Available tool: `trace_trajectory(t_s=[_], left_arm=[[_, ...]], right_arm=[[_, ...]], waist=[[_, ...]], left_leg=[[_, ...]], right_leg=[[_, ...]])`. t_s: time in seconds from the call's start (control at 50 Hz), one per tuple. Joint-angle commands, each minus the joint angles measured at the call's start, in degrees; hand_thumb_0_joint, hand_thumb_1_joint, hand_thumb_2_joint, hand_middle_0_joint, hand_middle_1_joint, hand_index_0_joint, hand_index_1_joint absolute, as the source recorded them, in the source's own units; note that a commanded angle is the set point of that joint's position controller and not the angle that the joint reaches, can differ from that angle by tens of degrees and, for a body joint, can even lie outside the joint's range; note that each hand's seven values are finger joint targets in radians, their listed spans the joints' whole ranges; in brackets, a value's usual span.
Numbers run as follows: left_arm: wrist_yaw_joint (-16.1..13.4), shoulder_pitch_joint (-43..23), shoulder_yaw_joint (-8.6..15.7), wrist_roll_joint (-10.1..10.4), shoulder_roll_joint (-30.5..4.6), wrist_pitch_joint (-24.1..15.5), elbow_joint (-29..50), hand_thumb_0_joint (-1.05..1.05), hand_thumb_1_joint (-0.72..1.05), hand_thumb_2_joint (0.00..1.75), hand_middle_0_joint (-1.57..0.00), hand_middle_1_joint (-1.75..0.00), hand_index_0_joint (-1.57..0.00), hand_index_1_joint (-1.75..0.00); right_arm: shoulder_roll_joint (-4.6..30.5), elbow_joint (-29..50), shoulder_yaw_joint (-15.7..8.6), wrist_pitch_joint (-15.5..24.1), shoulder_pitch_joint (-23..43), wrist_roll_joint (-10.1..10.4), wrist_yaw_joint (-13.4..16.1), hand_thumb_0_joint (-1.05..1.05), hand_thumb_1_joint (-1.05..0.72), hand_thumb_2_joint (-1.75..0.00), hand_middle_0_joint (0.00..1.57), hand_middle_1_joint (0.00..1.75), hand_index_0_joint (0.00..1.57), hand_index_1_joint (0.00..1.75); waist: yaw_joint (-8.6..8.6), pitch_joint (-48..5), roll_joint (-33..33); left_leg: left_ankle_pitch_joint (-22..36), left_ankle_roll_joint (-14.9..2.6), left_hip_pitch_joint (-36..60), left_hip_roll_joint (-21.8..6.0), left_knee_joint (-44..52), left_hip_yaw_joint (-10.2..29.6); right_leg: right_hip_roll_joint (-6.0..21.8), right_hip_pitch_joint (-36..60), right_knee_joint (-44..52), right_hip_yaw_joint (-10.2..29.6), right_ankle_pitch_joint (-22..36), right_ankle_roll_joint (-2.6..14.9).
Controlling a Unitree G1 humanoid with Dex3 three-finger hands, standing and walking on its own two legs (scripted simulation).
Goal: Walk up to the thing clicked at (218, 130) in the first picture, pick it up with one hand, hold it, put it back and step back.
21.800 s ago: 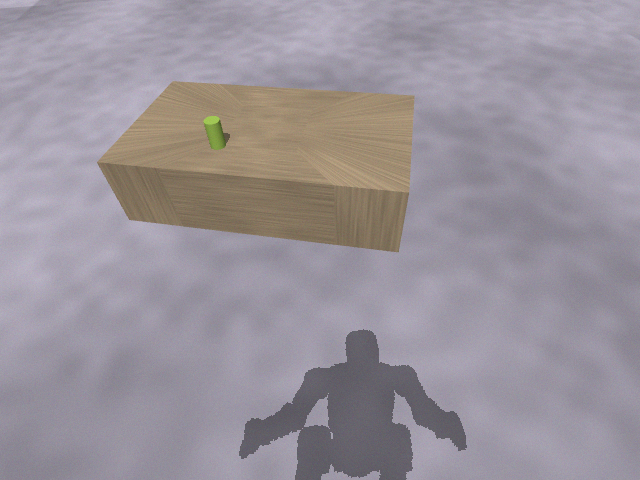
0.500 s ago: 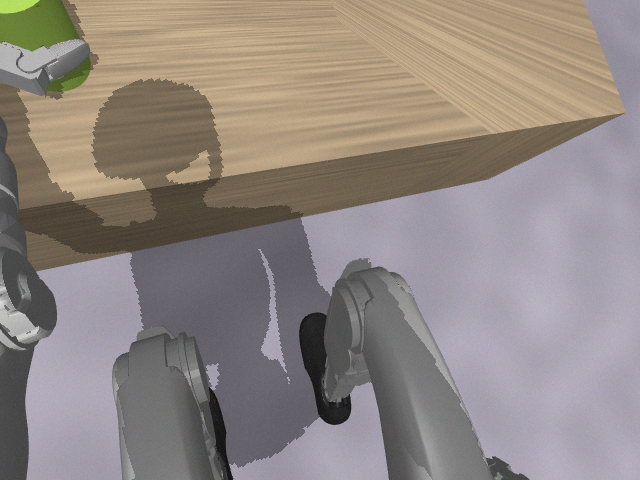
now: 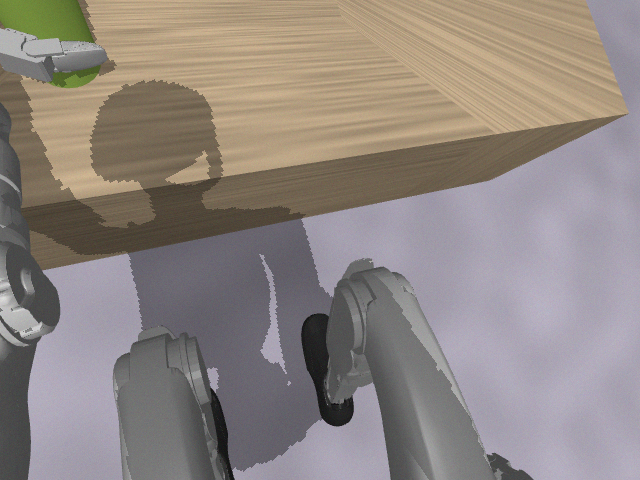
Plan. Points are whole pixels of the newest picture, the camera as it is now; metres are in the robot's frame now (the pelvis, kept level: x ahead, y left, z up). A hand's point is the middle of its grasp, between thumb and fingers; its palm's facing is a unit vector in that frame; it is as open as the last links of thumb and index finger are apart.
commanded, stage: open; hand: left
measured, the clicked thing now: (44, 19) +0.61 +0.16 -0.01
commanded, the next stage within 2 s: withdraw in 0.04 s
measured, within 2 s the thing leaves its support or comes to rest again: neither
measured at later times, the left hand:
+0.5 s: hand out of the picture +0.63 +0.21 +0.09, palm faces +0.11 -0.99 -0.08, open 16.3 cm
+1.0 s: hand out of the picture +0.63 +0.29 +0.21, palm faces +0.28 -0.92 -0.27, open 17.2 cm
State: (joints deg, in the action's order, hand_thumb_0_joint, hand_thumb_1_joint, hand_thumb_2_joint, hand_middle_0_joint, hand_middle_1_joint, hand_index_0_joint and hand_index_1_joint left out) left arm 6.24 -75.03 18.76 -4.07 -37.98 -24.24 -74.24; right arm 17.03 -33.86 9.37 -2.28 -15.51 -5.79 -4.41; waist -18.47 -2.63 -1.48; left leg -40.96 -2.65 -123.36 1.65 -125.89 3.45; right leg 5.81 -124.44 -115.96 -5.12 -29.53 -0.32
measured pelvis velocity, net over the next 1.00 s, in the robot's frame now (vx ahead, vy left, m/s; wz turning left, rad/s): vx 0.04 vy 0.00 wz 0.01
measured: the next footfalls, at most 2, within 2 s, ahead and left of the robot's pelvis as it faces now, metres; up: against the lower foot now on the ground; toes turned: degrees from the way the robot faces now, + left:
none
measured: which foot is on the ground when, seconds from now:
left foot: down 0.00-1.00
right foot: down 0.00-1.00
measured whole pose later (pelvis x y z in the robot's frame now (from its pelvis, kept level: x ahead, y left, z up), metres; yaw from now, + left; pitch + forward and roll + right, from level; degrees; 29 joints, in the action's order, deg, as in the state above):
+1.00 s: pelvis +0.04 +0.00 +0.19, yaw +0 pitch +34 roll -5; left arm 0.5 -73.7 21.8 -10.0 -49.7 -4.7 -78.5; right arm 14.7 -35.6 7.2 -7.4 -20.1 -1.6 -0.8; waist -15.7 -4.7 -1.6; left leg -36.5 -1.8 -87.3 -1.5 -89.7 1.6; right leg 1.6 -89.7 -81.6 -4.2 -25.7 -0.4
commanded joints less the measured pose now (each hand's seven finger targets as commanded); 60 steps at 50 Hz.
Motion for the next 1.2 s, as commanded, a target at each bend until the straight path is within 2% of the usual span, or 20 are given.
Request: trace_trajectory(t_s=[0.0,0.16,0.22,0.4,0.48,0.6,0.62,0.66,0.74,0.8,0.84,0.88,0.9,0.92,0.94,0.98,1.0,1.06,1.14,1.18], left_arm=[[-0.1,-26.1,-0.3,0.7,-7.1,-3.6,12.1,0.0,-0.44,0.29,-0.46,-0.41,-0.45,-0.41],[0.1,-26.7,0.0,1.3,-8.1,-3.7,13.0,0.0,-0.47,0.25,-0.23,-0.27,-0.22,-0.28],[0.1,-29.3,1.7,0.5,-13.2,-3.9,16.7,0.0,-0.44,0.23,-0.19,-0.23,-0.18,-0.24],[0.5,-33.6,4.1,1.2,-17.1,1.4,27.2,0.0,-0.45,0.23,-0.13,-0.18,-0.12,-0.19],[1.5,-31.4,1.0,1.7,-12.7,6.4,19.8,0.0,-0.47,0.26,-0.16,-0.22,-0.16,-0.23],[4.0,-21.2,-0.5,-0.2,-9.9,9.6,0.8,0.0,-0.51,0.16,-0.06,-0.14,-0.08,-0.13],[1.3,-26.2,-2.4,-4.3,-11.0,11.8,0.7,0.0,-0.53,0.1,-0.07,-0.08,-0.06,-0.08],[-0.4,-27.1,0.1,-4.9,-16.7,13.8,0.6,0.0,-0.52,0.1,-0.06,-0.08,-0.05,-0.08],[-2.3,-34.0,6.1,-6.7,-30.5,15.2,12.0,0.0,-0.55,0.1,-0.07,-0.07,-0.05,-0.08],[-4.0,-35.0,10.4,-7.0,-37.0,15.5,20.9,0.0,-0.49,0.12,-0.07,-0.08,-0.07,-0.08],[-5.1,-33.3,9.5,-6.7,-34.1,15.6,19.8,0.0,-0.47,0.1,-0.06,-0.07,-0.06,-0.07],[-5.7,-29.8,6.0,-6.0,-26.0,15.8,16.5,0.0,-0.49,0.09,-0.06,-0.07,-0.06,-0.07],[-6.0,-24.3,4.5,-6.0,-22.6,16.3,10.3,0.0,-0.52,0.08,-0.06,-0.06,-0.06,-0.06],[-5.8,-10.3,0.2,-5.9,-14.2,18.1,-5.8,0.0,-0.55,0.06,-0.05,-0.06,-0.05,-0.06],[-6.1,-6.3,-0.9,-5.8,-12.2,18.7,-7.3,0.0,-0.57,0.05,-0.06,-0.06,-0.06,-0.06],[-7.0,-13.9,4.0,-5.3,-22.2,17.8,10.6,0.0,-0.54,0.07,-0.07,-0.07,-0.07,-0.07],[-6.6,-13.3,3.0,-5.4,-21.2,18.0,14.0,0.0,-0.52,0.08,-0.06,-0.07,-0.06,-0.07],[-6.5,0.1,-2.7,-4.0,-8.1,20.1,3.0,0.0,-0.53,0.08,-0.07,-0.07,-0.07,-0.07],[-7.0,9.6,-0.5,-2.9,-10.9,20.9,16.1,0.0,-0.53,0.08,-0.07,-0.07,-0.07,-0.07],[-7.7,15.1,0.8,-2.0,-10.4,21.4,20.9,0.0,-0.54,0.07,-0.06,-0.07,-0.06,-0.07]], right_arm=[[14.5,-0.8,-4.9,-0.7,-14.9,0.1,0.8,0.0,-0.89,-0.9,0.2,0.3,0.2,0.3],[13.8,-0.7,-5.0,-0.6,-14.7,0.3,0.9,0.0,-0.88,-0.9,0.2,0.3,0.2,0.3],[13.9,-0.7,-5.2,-0.9,-15.6,0.3,1.2,0.0,-0.88,-0.9,0.2,0.3,0.2,0.3],[13.3,0.7,-7.3,-2.4,-16.5,2.8,3.4,0.0,-0.88,-0.9,0.2,0.3,0.2,0.3],[12.4,-0.2,-7.4,-2.2,-16.6,3.9,4.7,0.0,-0.88,-0.9,0.2,0.3,0.2,0.3],[11.8,-1.4,-6.8,-1.0,-15.1,3.8,4.7,0.0,-0.82,-0.89,0.2,0.3,0.2,0.3],[10.6,-2.1,-6.3,-2.5,-15.9,3.1,4.1,0.0,-0.87,-0.91,0.2,0.3,0.2,0.3],[11.7,0.5,-6.4,-3.5,-14.7,3.8,3.9,0.0,-0.86,-0.9,0.2,0.3,0.2,0.3],[11.6,1.5,-6.3,-5.5,-16.5,4.4,3.8,0.0,-0.87,-0.91,0.2,0.3,0.2,0.3],[11.3,3.2,-6.3,-6.7,-16.6,4.8,4.2,0.0,-0.9,-0.9,0.2,0.3,0.2,0.3],[10.9,3.1,-6.3,-6.9,-16.7,4.5,4.7,0.0,-0.9,-0.9,0.2,0.3,0.2,0.3],[10.7,2.0,-6.8,-5.9,-16.8,4.3,4.9,0.0,-0.9,-0.9,0.2,0.3,0.2,0.3],[10.3,-0.1,-6.7,-5.5,-17.5,4.1,4.8,0.0,-0.9,-0.9,0.2,0.3,0.2,0.3],[9.9,-4.0,-6.5,-5.4,-18.4,4.1,4.6,0.0,-0.9,-0.9,0.2,0.3,0.2,0.3],[10.3,-5.3,-6.7,-5.2,-18.1,3.9,4.5,0.0,-0.9,-0.9,0.2,0.3,0.2,0.3],[11.6,-1.0,-7.7,-5.4,-18.3,4.7,4.4,0.0,-0.9,-0.9,0.2,0.3,0.2,0.3],[11.6,0.6,-8.3,-5.5,-18.6,5.1,4.1,0.0,-0.89,-0.9,0.2,0.3,0.2,0.3],[10.4,0.0,-8.4,-4.6,-17.1,5.8,4.1,0.0,-0.89,-0.9,0.2,0.3,0.2,0.3],[9.3,1.5,-9.7,-3.9,-16.8,7.4,4.6,0.0,-0.9,-0.9,0.2,0.3,0.2,0.3],[9.1,2.7,-10.6,-3.5,-15.5,7.7,5.2,0.0,-0.9,-0.9,0.2,0.3,0.2,0.3]], waist=[[-3.26,-42.0,-18.8],[-2.69,-43.9,-16.9],[-1.75,-48.1,-17.8],[0.15,-57.2,-23.9],[-2.04,-49.0,-17.9],[-2.52,-30.4,-8.2],[-1.03,-33.9,-11.3],[-0.05,-35.6,-11.8],[2.78,-48.8,-17.3],[4.37,-58.7,-21.3],[3.06,-56.2,-20.6],[1.29,-50.4,-20.5],[1.2,-45.2,-19.6],[1.24,-32.7,-16.0],[1.35,-26.5,-14.1],[4.93,-40.1,-17.8],[5.44,-43.6,-18.8],[3.75,-30.5,-7.6],[9.52,-38.4,-9.3],[10.43,-38.7,-10.7]], left_leg=[[13.7,2.32,27.3,-0.5,17.9,2.3],[12.7,1.55,23.9,0.0,16.4,0.2],[13.0,1.31,23.8,0.2,16.4,-0.8],[14.0,2.08,39.1,-0.7,25.4,0.6],[14.1,1.42,38.1,-1.2,28.0,0.6],[10.6,0.14,30.7,-1.7,29.6,0.5],[13.1,1.04,37.2,-1.7,33.3,0.4],[13.0,1.35,40.4,-2.0,36.5,1.1],[18.2,2.12,50.8,-2.5,40.6,1.5],[24.7,2.64,61.5,-2.8,43.8,1.9],[26.2,2.43,62.7,-2.7,45.7,1.3],[27.5,2.5,66.0,-3.3,47.7,1.3],[27.5,2.69,66.3,-3.6,49.0,1.4],[24.7,2.77,64.0,-4.1,51.1,2.2],[25.1,2.77,62.9,-4.8,51.8,2.5],[33.0,3.25,71.2,-4.9,52.6,2.1],[37.4,3.41,75.1,-4.6,53.1,1.3],[32.4,2.48,66.7,-4.5,56.4,0.7],[34.8,3.21,75.4,-4.1,62.3,0.3],[37.7,3.71,79.5,-4.1,64.8,0.0]], right_leg=[[-2.7,26.1,7.3,-0.9,8.6,2.95],[-2.8,30.3,8.0,0.3,8.7,2.61],[-2.7,34.5,8.6,1.1,10.1,2.51],[-2.7,37.2,13.9,1.8,9.3,3.31],[-3.1,38.0,19.2,2.0,9.5,3.19],[-3.8,36.0,24.4,2.2,6.2,3.02],[-3.9,38.2,26.4,2.8,7.8,3.31],[-4.2,40.6,28.1,2.6,7.0,3.19],[-4.5,50.3,29.7,3.2,11.6,3.05],[-4.9,58.2,32.4,3.1,16.3,3.09],[-5.3,61.7,35.2,2.9,17.8,3.07],[-5.6,59.4,38.7,2.4,17.0,3.05],[-5.7,57.5,40.4,2.2,16.0,3.08],[-5.9,52.7,42.1,1.5,12.7,3.22],[-6.0,50.4,43.2,1.2,12.4,3.28],[-6.0,58.6,44.6,1.9,18.5,3.53],[-6.2,61.5,45.4,2.0,20.9,3.62],[-6.8,66.4,49.2,1.3,21.2,3.31],[-6.7,76.1,52.9,1.7,22.3,3.49],[-6.6,79.9,55.0,1.9,24.7,3.48]])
